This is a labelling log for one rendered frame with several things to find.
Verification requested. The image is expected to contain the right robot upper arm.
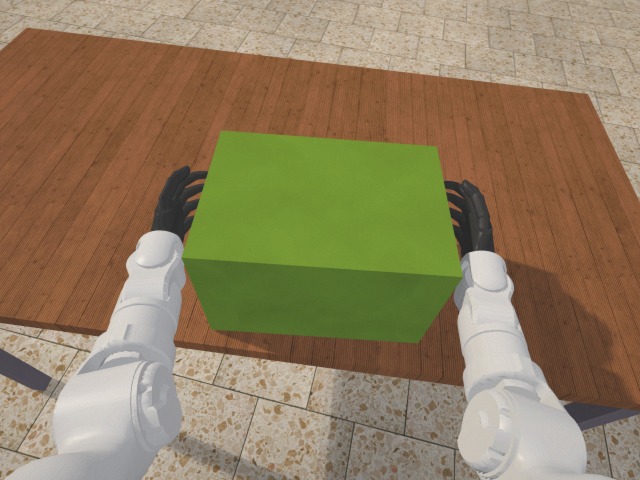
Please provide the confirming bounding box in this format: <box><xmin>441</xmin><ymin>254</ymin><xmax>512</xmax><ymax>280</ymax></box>
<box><xmin>457</xmin><ymin>388</ymin><xmax>617</xmax><ymax>480</ymax></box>

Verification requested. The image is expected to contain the carton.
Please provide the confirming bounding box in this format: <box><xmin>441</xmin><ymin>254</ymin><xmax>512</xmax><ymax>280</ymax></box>
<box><xmin>181</xmin><ymin>131</ymin><xmax>463</xmax><ymax>343</ymax></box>

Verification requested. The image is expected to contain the robot right forearm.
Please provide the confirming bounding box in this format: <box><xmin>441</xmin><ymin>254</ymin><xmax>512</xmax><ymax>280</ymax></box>
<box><xmin>453</xmin><ymin>251</ymin><xmax>587</xmax><ymax>473</ymax></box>

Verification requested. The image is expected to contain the table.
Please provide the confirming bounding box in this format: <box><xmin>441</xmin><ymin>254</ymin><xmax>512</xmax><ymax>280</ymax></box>
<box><xmin>0</xmin><ymin>28</ymin><xmax>640</xmax><ymax>431</ymax></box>

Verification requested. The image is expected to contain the left robot hand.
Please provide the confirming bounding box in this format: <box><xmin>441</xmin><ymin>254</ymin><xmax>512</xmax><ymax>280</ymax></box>
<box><xmin>150</xmin><ymin>166</ymin><xmax>208</xmax><ymax>244</ymax></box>

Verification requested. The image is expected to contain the right robot hand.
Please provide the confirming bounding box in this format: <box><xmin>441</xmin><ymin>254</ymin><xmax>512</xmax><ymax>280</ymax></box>
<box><xmin>444</xmin><ymin>180</ymin><xmax>495</xmax><ymax>258</ymax></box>

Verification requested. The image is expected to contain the left robot upper arm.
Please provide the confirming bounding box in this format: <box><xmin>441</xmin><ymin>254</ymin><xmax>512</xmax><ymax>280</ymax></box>
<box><xmin>4</xmin><ymin>360</ymin><xmax>182</xmax><ymax>480</ymax></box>

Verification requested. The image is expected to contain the robot left forearm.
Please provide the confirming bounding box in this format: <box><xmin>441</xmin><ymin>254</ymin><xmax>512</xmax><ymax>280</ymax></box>
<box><xmin>53</xmin><ymin>230</ymin><xmax>186</xmax><ymax>452</ymax></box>

